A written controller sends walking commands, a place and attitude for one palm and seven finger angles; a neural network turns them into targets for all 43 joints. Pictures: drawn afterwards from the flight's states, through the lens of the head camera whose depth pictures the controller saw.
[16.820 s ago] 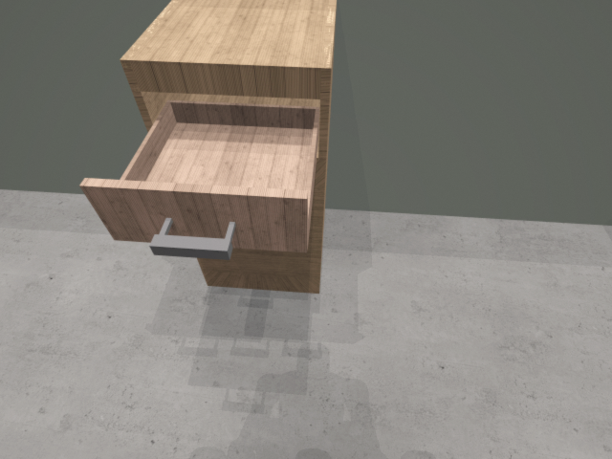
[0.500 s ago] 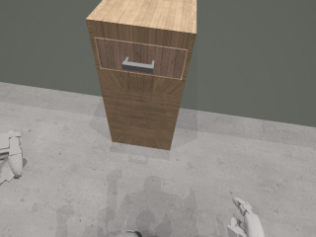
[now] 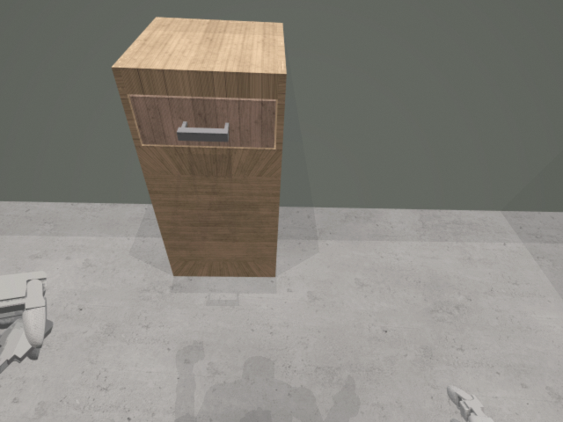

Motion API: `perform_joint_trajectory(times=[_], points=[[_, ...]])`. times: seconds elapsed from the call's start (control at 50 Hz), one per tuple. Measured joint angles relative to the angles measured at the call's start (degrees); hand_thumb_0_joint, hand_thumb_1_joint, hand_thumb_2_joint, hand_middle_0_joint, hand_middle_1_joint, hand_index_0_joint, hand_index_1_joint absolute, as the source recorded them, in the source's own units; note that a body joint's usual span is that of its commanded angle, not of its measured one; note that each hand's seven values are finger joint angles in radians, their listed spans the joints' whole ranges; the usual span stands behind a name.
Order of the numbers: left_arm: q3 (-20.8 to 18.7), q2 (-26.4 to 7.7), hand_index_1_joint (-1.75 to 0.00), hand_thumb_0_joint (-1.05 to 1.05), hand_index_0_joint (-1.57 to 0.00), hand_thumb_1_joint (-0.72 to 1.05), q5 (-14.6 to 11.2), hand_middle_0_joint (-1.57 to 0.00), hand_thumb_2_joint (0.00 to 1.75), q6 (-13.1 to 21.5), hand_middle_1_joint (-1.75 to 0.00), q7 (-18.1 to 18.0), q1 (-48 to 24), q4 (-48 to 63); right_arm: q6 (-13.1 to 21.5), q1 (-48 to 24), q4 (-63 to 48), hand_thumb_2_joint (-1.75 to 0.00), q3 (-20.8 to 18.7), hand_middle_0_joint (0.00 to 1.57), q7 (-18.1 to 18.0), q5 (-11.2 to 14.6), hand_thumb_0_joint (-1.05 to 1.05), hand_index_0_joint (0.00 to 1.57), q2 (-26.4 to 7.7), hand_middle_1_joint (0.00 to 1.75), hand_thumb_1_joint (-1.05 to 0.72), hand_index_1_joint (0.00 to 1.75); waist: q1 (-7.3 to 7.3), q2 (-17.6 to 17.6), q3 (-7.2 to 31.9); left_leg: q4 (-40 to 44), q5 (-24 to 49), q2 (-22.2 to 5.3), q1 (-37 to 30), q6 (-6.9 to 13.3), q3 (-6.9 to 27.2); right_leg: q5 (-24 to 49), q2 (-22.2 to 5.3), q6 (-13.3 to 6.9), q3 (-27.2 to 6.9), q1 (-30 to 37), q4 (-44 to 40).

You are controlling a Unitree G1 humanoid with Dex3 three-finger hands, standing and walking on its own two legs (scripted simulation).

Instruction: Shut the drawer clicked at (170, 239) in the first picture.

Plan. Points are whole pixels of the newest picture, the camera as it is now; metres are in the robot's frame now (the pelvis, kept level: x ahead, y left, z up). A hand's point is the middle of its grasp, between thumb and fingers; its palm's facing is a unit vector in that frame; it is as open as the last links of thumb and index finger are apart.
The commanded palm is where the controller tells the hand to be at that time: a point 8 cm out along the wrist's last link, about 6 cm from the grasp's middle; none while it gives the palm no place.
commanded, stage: stop stepping back and stand still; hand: left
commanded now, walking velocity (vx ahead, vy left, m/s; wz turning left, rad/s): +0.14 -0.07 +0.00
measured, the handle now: (204, 130) +0.85 +0.22 -0.02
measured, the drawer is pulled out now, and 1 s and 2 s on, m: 0.00 0.00 0.00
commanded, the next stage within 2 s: let the arm hang, fingers relaxed in 0.44 s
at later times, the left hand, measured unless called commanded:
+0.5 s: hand (3, 335) +0.16 +0.26 +0.18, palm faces +0.39 -0.81 -0.44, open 3.2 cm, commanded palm +0.12 +0.30 +0.19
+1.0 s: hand out of the picture +0.01 +0.23 -0.16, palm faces +0.12 -0.97 -0.22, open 4.1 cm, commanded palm none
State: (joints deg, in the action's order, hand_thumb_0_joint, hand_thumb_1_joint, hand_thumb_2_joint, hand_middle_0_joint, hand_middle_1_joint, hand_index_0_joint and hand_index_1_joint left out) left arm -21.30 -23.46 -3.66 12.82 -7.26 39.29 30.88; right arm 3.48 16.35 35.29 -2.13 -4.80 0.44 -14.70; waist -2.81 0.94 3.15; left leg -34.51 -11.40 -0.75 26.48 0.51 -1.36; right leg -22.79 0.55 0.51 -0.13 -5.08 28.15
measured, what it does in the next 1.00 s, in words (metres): steps on the spot: right foot, then left foot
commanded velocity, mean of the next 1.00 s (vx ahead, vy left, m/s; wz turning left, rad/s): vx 0.05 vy -0.02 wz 0.00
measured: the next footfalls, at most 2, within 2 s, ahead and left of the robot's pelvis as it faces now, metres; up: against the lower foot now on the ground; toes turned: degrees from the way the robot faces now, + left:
right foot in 0.34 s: +0.05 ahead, -0.07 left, +0.00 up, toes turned +3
left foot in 0.54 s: +0.04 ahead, +0.14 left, +0.00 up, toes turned +6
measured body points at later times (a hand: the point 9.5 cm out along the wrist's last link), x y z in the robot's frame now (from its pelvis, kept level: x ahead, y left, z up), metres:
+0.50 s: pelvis -0.01 +0.02 +0.01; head -0.02 +0.03 +0.46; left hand +0.14 +0.30 +0.20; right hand +0.13 -0.21 -0.09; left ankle +0.03 +0.14 -0.71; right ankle -0.04 -0.07 -0.73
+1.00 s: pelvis -0.02 +0.03 +0.01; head +0.01 +0.05 +0.46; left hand +0.00 +0.28 -0.15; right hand +0.02 -0.19 -0.14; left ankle +0.00 +0.14 -0.73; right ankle +0.01 -0.08 -0.73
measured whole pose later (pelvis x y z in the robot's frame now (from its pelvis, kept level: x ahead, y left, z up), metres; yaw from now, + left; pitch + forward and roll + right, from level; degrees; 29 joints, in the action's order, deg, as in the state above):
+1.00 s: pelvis -0.02 +0.03 +0.01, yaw +6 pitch -1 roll -1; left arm -1.6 -12.4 0.4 -1.9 -1.5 15.3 -53.1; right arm -1.7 16.9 56.6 -0.4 -1.3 -1.3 -8.5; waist -0.1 -0.6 -4.3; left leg -31.6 -14.3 0.0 16.8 1.4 -0.2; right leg -14.1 1.1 -1.1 3.4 -13.9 28.5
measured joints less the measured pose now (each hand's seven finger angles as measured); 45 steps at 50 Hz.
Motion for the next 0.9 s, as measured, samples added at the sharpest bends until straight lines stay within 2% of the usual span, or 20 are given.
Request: perform_joint_trajectory(times=[0.06, 0.1, 0.14, 0.2, 0.26, 0.32, 0.38, 0.42, 0.44, 0.48, 0.54, 0.56, 0.58, 0.64, 0.68, 0.7, 0.74, 0.78, 0.82, 0.9], points=[[1.3, 1.7, -1.59, 0.01, -1.41, 0.88, 1.0, -1.41, 0.90, 0.3, -1.60, -0.6, 0.6, 1.7, 0.4, 1.7, 1.6, -0.90, -0.5, 0.20, -0.3, -0.2, 0.01, 0.20, -0.8, 0.30, -0.90, 0.30, 1.74, 0.1, 1.1, -3.6, -2.2, -0.4, -2.7, -0.2, 0.8, -0.7, 0.1, 0.8, -0.4, -0.1, 1.5], [1.5, 2.2, -1.60, 0.01, -1.41, 0.88, 1.5, -1.41, 0.90, 0.3, -1.60, -0.9, -2.5, 1.2, 1.1, 1.6, 2.9, -0.90, -0.4, 0.20, -0.9, -0.2, 0.01, 0.20, 0.0, 0.30, -0.90, 0.30, 1.97, -1.6, 0.4, -3.1, -1.8, 1.2, -3.2, 1.7, 0.4, -2.1, -1.4, 0.9, -0.2, -1.1, 4.2], [1.2, 2.8, -1.60, 0.01, -1.41, 0.88, 1.9, -1.41, 0.90, 0.0, -1.60, -1.4, -6.8, -0.4, 2.3, 0.1, 3.2, -0.90, 0.3, 0.20, -1.2, -0.3, 0.01, 0.20, 1.3, 0.30, -0.90, 0.30, 2.56, -2.6, -1.6, -1.4, -0.3, 1.8, -3.8, 3.0, -0.4, -3.8, -1.1, 0.2, -1.3, -4.1, 9.7], [0.0, 2.1, -1.60, 0.01, -1.41, 0.88, 2.0, -1.41, 0.90, -0.8, -1.60, -2.0, -10.7, -1.4, 3.9, -2.0, 2.1, -0.90, 2.0, 0.20, -0.3, -1.0, 0.01, 0.20, 4.3, 0.30, -0.90, 0.30, 1.83, -2.6, -4.2, 5.1, 3.9, 1.7, -5.7, 2.5, -0.4, -5.0, 0.9, -0.9, -0.8, -9.4, 17.4], [-0.6, 0.5, -1.60, 0.01, -1.41, 0.89, 1.4, -1.41, 0.90, -1.1, -1.60, -1.8, -8.2, 1.5, 4.3, -2.7, 0.1, -0.90, 3.9, 0.20, 1.5, -1.3, 0.01, 0.20, 6.9, 0.30, -0.90, 0.30, 1.03, -2.0, -4.7, 10.6, 6.4, 1.1, -7.1, 2.2, -0.2, -5.3, 2.1, -1.6, 2.4, -10.3, 13.7], [-0.4, -0.6, -1.60, 0.01, -1.41, 0.89, 1.1, -1.41, 0.90, -1.2, -1.60, -1.3, -2.2, 5.2, 3.3, -2.6, -2.1, -0.90, 5.1, 0.21, 2.3, -1.5, 0.01, 0.20, 8.1, 0.30, -0.90, 0.30, 0.91, -1.7, -3.5, 10.2, 4.0, 1.3, -5.7, 1.5, -1.1, -4.9, 2.3, -2.6, 4.8, -6.9, 2.8], [0.8, -0.5, -1.60, 0.01, -1.41, 0.89, 1.1, -1.41, 0.90, -1.7, -1.60, -0.5, 0.9, 7.0, 1.1, -3.9, -2.0, -0.90, 4.8, 0.21, 2.2, -1.7, 0.01, 0.20, 7.3, 0.30, -0.90, 0.31, 2.30, -0.7, -3.5, -3.3, -5.0, 1.5, -0.1, -0.1, -1.2, 6.3, 1.9, -4.5, 4.2, -7.0, -0.8], [1.6, 0.1, -1.59, 0.01, -1.41, 0.88, 1.2, -1.41, 0.90, -1.8, -1.60, -0.4, 0.2, 6.1, 0.1, -4.0, 0.1, -0.90, 4.2, 0.21, 1.9, -1.7, 0.01, 0.20, 6.3, 0.30, -0.90, 0.31, 3.36, -0.6, -3.3, -12.3, -6.9, 1.5, 1.9, -0.6, -0.8, 7.7, 1.3, -4.1, 4.1, -6.6, -0.4], [1.5, 0.4, -1.59, 0.01, -1.41, 0.88, 1.2, -1.41, 0.90, -1.7, -1.60, -0.6, -0.3, 5.2, -0.2, -3.6, 1.1, -0.90, 4.0, 0.21, 1.8, -1.5, 0.01, 0.20, 5.8, 0.30, -0.90, 0.31, 3.65, -0.9, -2.7, -13.2, -7.3, 1.3, 1.6, -0.5, -0.9, 6.9, 0.8, -3.6, 4.0, -6.3, -0.3], [1.0, 1.2, -1.59, 0.01, -1.41, 0.88, 1.3, -1.41, 0.90, -1.8, -1.60, -1.3, -1.3, 2.9, -0.5, -2.5, 2.1, -0.90, 3.7, 0.21, 1.3, -1.1, 0.01, 0.20, 4.9, 0.30, -0.90, 0.31, 3.78, -1.6, -1.4, -9.6, -6.6, 0.2, -1.1, -0.1, -1.4, 5.3, -0.1, -3.0, 4.0, -5.9, 0.2], [1.0, 2.9, -1.59, 0.01, -1.41, 0.88, 1.3, -1.41, 0.90, -2.1, -1.60, -2.1, -3.9, 0.5, 0.6, -0.9, 2.2, -0.90, 2.8, 0.21, 0.1, -0.7, 0.01, 0.20, 2.4, 0.30, -0.90, 0.30, 3.18, -0.5, -1.0, 1.8, -3.0, -2.1, -7.9, 0.6, -0.8, 2.4, -0.4, -2.0, 5.5, -5.8, 3.4], [2.0, 3.3, -1.60, 0.01, -1.41, 0.88, 2.4, -1.41, 0.90, -1.5, -1.60, -1.0, -6.4, -3.1, 1.8, -1.2, 3.4, -0.90, 1.8, 0.21, 1.1, -0.9, 0.01, 0.20, 1.5, 0.30, -0.90, 0.30, 2.94, -0.2, -0.8, 1.3, -2.3, -1.6, -7.1, -0.1, -0.4, 1.4, -1.1, -1.4, 6.0, -7.5, 6.6], [3.8, 3.9, -1.59, 0.00, -1.41, 0.89, 3.3, -1.41, 0.90, -2.6, -1.60, 0.6, -10.0, -8.9, 1.7, -1.9, 4.6, -0.90, 0.9, 0.21, 2.4, -1.0, 0.01, 0.20, 0.4, 0.30, -0.90, 0.30, 3.00, 0.0, -1.0, -0.3, -2.7, -0.8, -5.9, -0.2, -0.2, 1.3, -2.0, -0.8, 5.5, -9.7, 10.7], [9.5, 7.1, -1.57, 0.00, -1.38, 0.89, 4.5, -1.38, 0.90, -10.8, -1.58, 3.6, -19.1, -30.5, -0.8, -4.7, 7.0, -0.90, 0.4, 0.20, 3.9, -1.9, 0.01, 0.20, -1.5, 0.30, -0.90, 0.30, 1.96, 1.0, -1.9, -2.4, -3.3, 1.2, -4.1, 0.6, -0.1, -6.7, -2.2, 0.4, 1.7, -15.9, 20.7], [13.0, 9.1, -1.54, 0.00, -1.34, 0.90, 4.8, -1.34, 0.90, -14.6, -1.54, 4.7, -23.1, -44.2, -1.7, -5.8, 7.6, -0.90, 0.8, 0.20, 4.1, -2.7, 0.01, 0.20, -1.1, 0.30, -0.90, 0.30, 0.72, 0.8, -3.3, -2.1, -2.6, 1.9, -4.0, 0.7, 0.2, -8.2, -1.7, 0.4, 0.3, -17.5, 21.4], [14.7, 9.9, -1.52, 0.00, -1.32, 0.90, 5.0, -1.32, 0.90, -15.6, -1.52, 5.2, -24.1, -49.7, -2.1, -5.9, 7.8, -0.90, 1.2, 0.20, 4.2, -2.8, 0.01, 0.20, -0.5, 0.30, -0.90, 0.30, 0.45, 0.1, -4.0, -2.2, -2.5, 2.1, -4.1, 0.5, 0.2, -5.4, -1.7, 0.3, 0.1, -16.8, 18.1], [18.1, 11.3, -1.46, 0.01, -1.26, 0.91, 5.2, -1.26, 0.90, -16.3, -1.47, 6.2, -24.2, -58.3, -3.2, -5.6, 8.6, -0.90, 1.8, 0.20, 4.3, -2.2, 0.01, 0.20, 1.1, 0.30, -0.90, 0.30, 0.44, -1.8, -5.2, -3.6, -3.5, 2.3, -4.2, -0.1, 0.1, 4.2, -1.7, -0.8, -0.1, -15.5, 13.4], [20.9, 13.5, -1.40, 0.01, -1.20, 0.91, 5.3, -1.20, 0.90, -16.7, -1.41, 6.8, -23.5, -66.1, -4.8, -4.5, 10.4, -0.90, 1.6, 0.20, 4.5, -2.0, 0.00, 0.20, 2.5, 0.30, -0.90, 0.30, 0.06, -2.2, -5.6, -5.6, -8.8, 1.8, -4.1, 0.1, 1.6, 4.0, -1.0, -2.0, 1.5, -14.2, 12.8], [19.4, 13.7, -1.33, 0.01, -1.13, 0.90, 5.1, -1.15, 0.89, -15.6, -1.40, 5.0, -23.6, -69.2, -5.9, -2.5, 12.5, -0.90, 1.3, 0.20, 4.6, -2.0, 0.00, 0.20, 3.6, 0.30, -0.90, 0.30, 0.79, -2.0, -5.5, -7.2, -10.4, 1.0, -3.8, 0.3, 2.6, 3.5, -0.1, -2.7, 3.5, -13.0, 10.4], [19.0, 11.3, -1.17, 0.01, -0.99, 0.90, 4.7, -1.01, 0.89, -14.7, -1.27, 5.6, -24.4, -76.1, -6.2, -0.4, 17.3, -0.90, 1.3, 0.20, 4.3, -2.1, 0.00, 0.20, 5.3, 0.30, -0.90, 0.30, 1.98, -2.0, -6.4, -3.0, -5.0, 0.2, -6.7, 0.0, 2.4, 5.2, 0.9, -2.6, 4.7, -11.6, 6.6]])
